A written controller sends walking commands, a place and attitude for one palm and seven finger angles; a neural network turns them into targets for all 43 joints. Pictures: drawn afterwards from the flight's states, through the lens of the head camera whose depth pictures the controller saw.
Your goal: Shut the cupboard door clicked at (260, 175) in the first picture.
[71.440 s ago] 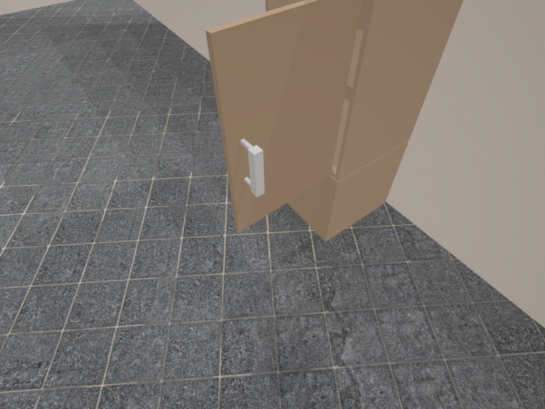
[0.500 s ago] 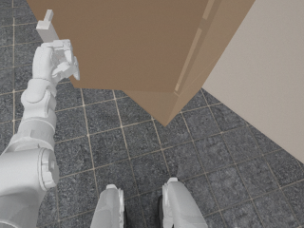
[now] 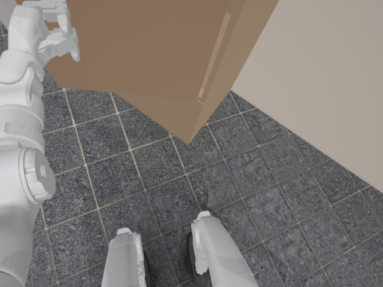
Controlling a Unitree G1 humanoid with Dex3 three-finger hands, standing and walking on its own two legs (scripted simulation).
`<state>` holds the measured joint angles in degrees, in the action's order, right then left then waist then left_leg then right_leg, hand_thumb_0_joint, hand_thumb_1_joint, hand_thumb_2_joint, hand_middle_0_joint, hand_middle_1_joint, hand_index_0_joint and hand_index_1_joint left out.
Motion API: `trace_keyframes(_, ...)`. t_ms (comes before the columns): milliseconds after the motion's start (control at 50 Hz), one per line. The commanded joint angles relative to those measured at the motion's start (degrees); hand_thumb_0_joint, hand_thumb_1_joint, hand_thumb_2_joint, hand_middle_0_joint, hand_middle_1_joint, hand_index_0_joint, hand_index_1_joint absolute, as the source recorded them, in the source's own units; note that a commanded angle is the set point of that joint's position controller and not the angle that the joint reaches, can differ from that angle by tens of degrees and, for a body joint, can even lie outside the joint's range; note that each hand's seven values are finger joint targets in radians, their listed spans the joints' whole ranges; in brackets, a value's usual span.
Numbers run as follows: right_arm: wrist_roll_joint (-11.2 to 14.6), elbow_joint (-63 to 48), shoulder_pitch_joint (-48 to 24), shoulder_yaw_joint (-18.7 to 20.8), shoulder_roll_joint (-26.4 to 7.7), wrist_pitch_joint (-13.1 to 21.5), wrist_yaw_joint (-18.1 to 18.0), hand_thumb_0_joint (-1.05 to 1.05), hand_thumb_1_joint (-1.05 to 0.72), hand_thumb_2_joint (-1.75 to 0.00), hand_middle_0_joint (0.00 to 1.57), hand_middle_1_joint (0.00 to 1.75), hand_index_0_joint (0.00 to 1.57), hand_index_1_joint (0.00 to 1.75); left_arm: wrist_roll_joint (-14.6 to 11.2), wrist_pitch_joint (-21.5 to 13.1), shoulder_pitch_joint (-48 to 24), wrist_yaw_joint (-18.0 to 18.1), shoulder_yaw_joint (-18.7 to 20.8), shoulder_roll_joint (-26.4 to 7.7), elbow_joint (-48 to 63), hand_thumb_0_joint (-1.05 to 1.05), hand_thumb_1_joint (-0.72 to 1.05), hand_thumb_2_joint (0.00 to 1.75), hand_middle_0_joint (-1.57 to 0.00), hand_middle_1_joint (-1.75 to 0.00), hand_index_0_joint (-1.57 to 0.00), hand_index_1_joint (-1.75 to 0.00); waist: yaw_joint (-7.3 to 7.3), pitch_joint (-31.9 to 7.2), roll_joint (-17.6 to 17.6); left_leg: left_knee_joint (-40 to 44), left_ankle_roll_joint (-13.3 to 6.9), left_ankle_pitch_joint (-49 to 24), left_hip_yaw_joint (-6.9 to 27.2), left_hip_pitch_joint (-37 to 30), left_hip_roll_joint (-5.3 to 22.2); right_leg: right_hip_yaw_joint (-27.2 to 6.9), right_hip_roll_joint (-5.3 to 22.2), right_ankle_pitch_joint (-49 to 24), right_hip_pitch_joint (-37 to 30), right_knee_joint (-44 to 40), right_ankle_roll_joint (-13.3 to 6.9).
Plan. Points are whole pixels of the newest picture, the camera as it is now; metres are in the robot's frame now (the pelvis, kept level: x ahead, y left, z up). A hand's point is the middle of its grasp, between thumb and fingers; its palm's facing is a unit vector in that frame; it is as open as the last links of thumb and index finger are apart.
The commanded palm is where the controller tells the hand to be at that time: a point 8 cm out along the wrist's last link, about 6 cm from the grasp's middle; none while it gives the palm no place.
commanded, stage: push the door shut along its arc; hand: left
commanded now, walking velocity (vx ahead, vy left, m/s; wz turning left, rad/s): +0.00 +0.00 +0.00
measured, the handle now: (21, 17) +0.63 +0.22 +0.07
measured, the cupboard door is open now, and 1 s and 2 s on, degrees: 34 29 29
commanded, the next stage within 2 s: pull the fist back off the door in 0.42 s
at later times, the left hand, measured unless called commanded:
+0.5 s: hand (81, 22) +0.60 +0.12 +0.08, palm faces -0.30 -0.95 -0.03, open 3.2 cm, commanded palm +0.63 +0.13 +0.07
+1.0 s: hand (88, 24) +0.60 +0.11 +0.08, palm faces +0.09 -1.00 -0.03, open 3.1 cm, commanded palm +0.55 +0.14 +0.07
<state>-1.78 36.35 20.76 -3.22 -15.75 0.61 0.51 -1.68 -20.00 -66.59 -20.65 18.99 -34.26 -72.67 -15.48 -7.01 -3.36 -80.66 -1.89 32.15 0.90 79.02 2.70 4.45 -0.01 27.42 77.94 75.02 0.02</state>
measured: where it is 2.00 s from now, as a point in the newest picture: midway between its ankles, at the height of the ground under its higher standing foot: (171, 277)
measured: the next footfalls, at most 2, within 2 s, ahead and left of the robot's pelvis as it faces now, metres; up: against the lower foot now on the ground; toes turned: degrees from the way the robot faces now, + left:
none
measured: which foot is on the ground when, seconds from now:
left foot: down 0.00-1.00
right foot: down 0.00-1.00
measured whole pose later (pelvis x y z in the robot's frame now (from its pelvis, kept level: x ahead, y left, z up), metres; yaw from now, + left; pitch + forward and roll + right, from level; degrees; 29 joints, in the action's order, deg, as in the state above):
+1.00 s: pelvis +0.01 -0.01 +0.02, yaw +0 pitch +31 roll -4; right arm -4.9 36.2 25.5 -2.8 -13.2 0.3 5.2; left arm 2.7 -22.7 -64.8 2.4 23.2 -27.0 -72.0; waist -15.7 -7.5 -4.5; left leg -76.0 -0.9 31.6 0.4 75.3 3.5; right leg 3.8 -1.0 26.9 75.1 71.1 -0.6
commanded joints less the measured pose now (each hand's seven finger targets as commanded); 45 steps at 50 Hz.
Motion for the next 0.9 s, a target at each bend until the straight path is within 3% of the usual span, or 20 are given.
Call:
trace_keyframes(0,0.01,-1.69,12.08,3.84,-11.62,0.66,-1.11,0.0,-0.9,-0.9,0.2,0.3,0.2,0.3,-0.53,-2.11,-30.66,-0.63,1.24,-12.64,11.92,0.0,0.9,0.9,-1.3,-1.5,-1.3,-1.5,-2.35,-34.28,-10.6,8.76,-0.22,-20.31,5.38,-27.45,-0.55,-1.43,-2.31,-10.69,-12.83,-8.37,-1.95)
trace_keyframes(180,-0.26,-1.27,13.72,3.68,-11.66,1.29,-1.39,0.0,-0.9,-0.9,0.2,0.3,0.2,0.3,0.47,0.52,-33.4,-2.53,2.83,-16.67,11.23,0.0,0.9,0.9,-1.3,-1.5,-1.3,-1.5,-3.11,-36.93,-11.09,6.37,-0.54,-23.76,4.69,-25.87,-0.45,-1.57,-2.69,-14.56,-14.38,-7.32,-1.89)
trace_keyframes(260,-0.14,-0.63,14.11,3.63,-11.59,1.67,-1.7,0.0,-0.9,-0.9,0.2,0.3,0.2,0.3,0.7,1.58,-36.48,-3.61,0.69,-15.37,11.03,0.0,0.9,0.9,-1.3,-1.5,-1.3,-1.5,-4.21,-35.59,-11.83,5.96,-0.65,-22.52,4.74,-25.46,-0.34,-1.42,-2.85,-13.58,-12.54,-7.42,-1.87)
trace_keyframes(340,-0.41,0.34,14.78,4.1,-11.64,2.33,-1.81,0.0,-0.9,-0.9,0.2,0.3,0.2,0.3,0.37,2.16,-39.86,-4.32,-1.67,-12.34,13.2,0.0,0.9,0.9,-1.3,-1.5,-1.3,-1.5,-5.21,-37.99,-13.93,5.52,-0.56,-25.08,5.67,-30.07,-0.29,-0.82,-2.98,-14.33,-9.7,-7.1,-2.24)
trace_keyframes(420,-0.45,1.49,14.81,3.67,-11.73,2.96,-2.27,0.0,-0.9,-0.9,0.2,0.3,0.2,0.3,0.46,3.95,-42.8,-4.69,-2.64,-12.05,9.92,0.0,0.9,0.9,-1.3,-1.5,-1.3,-1.5,-6.69,-34.13,-13.32,4.96,-0.77,-21.68,5.12,-26.42,-0.45,-0.74,-3.16,-12.35,-8.62,-7.72,-2.12)
trace_keyframes(460,-0.59,1.79,14.79,3.64,-11.82,3.51,-2.5,0.0,-0.9,-0.9,0.2,0.3,0.2,0.3,0.72,3.67,-44.94,-4.72,-3.17,-11.96,10.56,0.0,0.9,0.9,-1.3,-1.5,-1.3,-1.5,-7.1,-35.67,-15.22,4.53,-0.73,-22.37,5.44,-27.83,-0.48,-0.62,-3.16,-12.32,-7.18,-7.15,-2.32)
trace_keyframes(500,-0.74,2.11,14.91,3.55,-11.87,3.85,-2.66,0.0,-0.9,-0.9,0.2,0.3,0.2,0.3,0.83,4.08,-46.49,-4.66,-4.08,-10.96,9.96,0.0,0.9,0.9,-1.3,-1.5,-1.3,-1.5,-8.16,-34.65,-14.8,4.15,-0.91,-21.65,5.37,-27.39,-0.4,-0.44,-3.25,-11.74,-5.99,-7.17,-2.24)
trace_keyframes(520,-2.21,-0.61,17.48,2.24,-10.98,4.14,-1.87,0.0,-0.9,-0.9,0.2,0.3,0.2,0.3,-3.25,4.82,-44.03,5.92,7.6,-13.21,10.36,0.0,0.9,0.9,-1.3,-1.5,-1.3,-1.5,-3.83,-35.84,-16.63,5.5,-0.39,-21.06,5.92,-24.41,0.19,-0.84,-2.65,-11.66,-8.45,-7.45,-2.12)
trace_keyframes(540,-2.3,-0.51,16.99,2.15,-10.74,4.16,-0.89,0.0,-0.9,-0.9,0.2,0.3,0.2,0.3,-1.58,4.87,-40.0,11.08,6.65,-12.08,7.42,0.0,0.9,0.9,-1.3,-1.5,-1.3,-1.5,-3.58,-36.1,-15.49,6.62,0.17,-20.61,6.68,-24.78,0.53,-0.28,-2.75,-10.61,-8.1,-6.81,-1.91)
trace_keyframes(560,-3.11,-0.47,17.29,2.54,-10.4,3.99,0.03,0.0,-0.9,-0.9,0.2,0.3,0.2,0.3,-1.76,4.49,-40.79,15.68,6.96,-8.92,8.43,0.0,0.9,0.9,-1.3,-1.5,-1.3,-1.5,-4.49,-35.15,-13.07,6.62,0.28,-20.4,6.72,-23.81,0.64,-0.21,-2.63,-10.81,-8.24,-6.9,-1.43)
trace_keyframes(580,-3.77,-0.74,17.62,2.86,-9.92,3.78,0.98,0.0,-0.9,-0.9,0.2,0.3,0.2,0.3,-0.43,3.37,-39.97,20.07,6.92,-7.4,9.71,0.0,0.9,0.9,-1.3,-1.5,-1.3,-1.5,-3.89,-34.96,-12.93,6.88,0.4,-20.68,6.3,-23.61,0.51,-0.32,-2.58,-10.94,-9.39,-7.28,-1.27)
trace_keyframes(620,-4.78,-0.73,17.71,3.49,-9.63,3.22,3.05,0.0,-0.9,-0.9,0.2,0.3,0.2,0.3,5.75,0.03,-39.07,26.96,3.48,-5.37,11.89,0.0,0.9,0.9,-1.3,-1.5,-1.3,-1.5,-3.68,-37.05,-15.53,6.95,0.77,-21.24,5.93,-25.67,0.36,-0.37,-2.38,-10.47,-8.94,-6.99,-1.33)
trace_keyframes(660,-4.85,-0.5,18.21,4.34,-10.05,2.14,4.35,0.0,-0.9,-0.9,0.2,0.3,0.2,0.3,10.25,-2.47,-38.98,28.08,0.68,-5.57,13.27,0.0,0.9,0.9,-1.3,-1.5,-1.3,-1.5,-4.18,-39.63,-16.56,7.24,0.9,-23.0,5.88,-28.89,0.27,-0.56,-2.32,-11.57,-9.86,-7.36,-1.49)
trace_keyframes(680,-4.61,-0.49,18.07,4.5,-10.22,1.55,4.51,0.0,-0.9,-0.9,0.2,0.3,0.2,0.3,10.45,-3.02,-39.24,27.36,1.08,-6.9,13.95,0.0,0.9,0.9,-1.3,-1.5,-1.3,-1.5,-4.09,-40.52,-16.67,7.67,0.88,-22.57,5.62,-29.02,0.19,-0.8,-2.37,-12.02,-11.79,-7.9,-1.57)
trace_keyframes(720,-3.73,-0.83,17.67,4.66,-10.32,0.72,4.25,0.0,-0.9,-0.9,0.2,0.3,0.2,0.3,8.59,-3.01,-39.38,24.75,1.15,-6.98,14.24,0.0,0.9,0.9,-1.3,-1.5,-1.3,-1.5,-4.15,-41.3,-14.45,8.93,0.64,-20.48,5.27,-27.93,-0.21,-1.34,-2.51,-12.37,-15.97,-9.21,-1.42)
trace_keyframes(760,-3.18,-1.17,17.25,4.61,-10.16,0.48,3.88,0.0,-0.9,-0.9,0.2,0.3,0.2,0.3,6.28,-3.1,-37.62,22.97,2.15,-6.78,14.92,0.0,0.9,0.9,-1.3,-1.5,-1.3,-1.5,-2.82,-42.59,-15.53,10.16,0.86,-21.02,5.15,-29.34,-0.56,-1.43,-2.47,-13.32,-17.77,-9.79,-1.49)
trace_keyframes(780,-3.07,-0.96,17.16,4.52,-9.98,0.54,3.71,0.0,-0.9,-0.9,0.2,0.3,0.2,0.3,5.06,-3.17,-36.96,22.68,3.05,-6.82,15.08,0.0,0.9,0.9,-1.3,-1.5,-1.3,-1.5,-2.85,-41.61,-13.85,10.51,0.64,-20.81,4.85,-28.77,-0.55,-1.54,-2.5,-13.75,-18.95,-10.44,-1.25)
trace_keyframes(800,-3.02,-1.21,17.2,4.45,-9.87,0.46,3.53,0.0,-0.9,-0.9,0.2,0.3,0.2,0.3,4.38,-3.27,-33.96,22.76,5.17,-8.26,14.09,0.0,0.9,0.9,-1.3,-1.5,-1.3,-1.5,-1.88,-40.54,-11.69,10.84,0.47,-20.54,4.17,-26.77,-0.71,-1.92,-2.56,-14.36,-21.68,-11.01,-1.13)
trace_keyframes(840,-3.1,-1.33,16.92,4.08,-9.45,0.5,3.33,0.0,-0.9,-0.9,0.2,0.3,0.2,0.3,4.25,-4.38,-31.16,23.12,6.45,-8.99,13.2,0.0,0.9,0.9,-1.3,-1.5,-1.3,-1.5,-1.37,-38.41,-9.5,11.21,0.12,-19.76,3.42,-24.08,-0.77,-2.49,-2.5,-15.04,-23.56,-11.29,-0.99)
trace_keyframes(880,-3.11,-1.72,16.3,4.29,-8.78,0.42,3.63,0.0,-0.9,-0.9,0.2,0.3,0.2,0.3,4.65,-5.97,-26.83,23.54,5.02,-6.25,13.46,0.0,0.9,0.9,-1.3,-1.5,-1.3,-1.5,-0.6,-36.34,-9.26,11.74,0.29,-20.21,2.68,-23.86,-0.84,-2.53,-2.37,-16.09,-24.23,-11.58,-0.99)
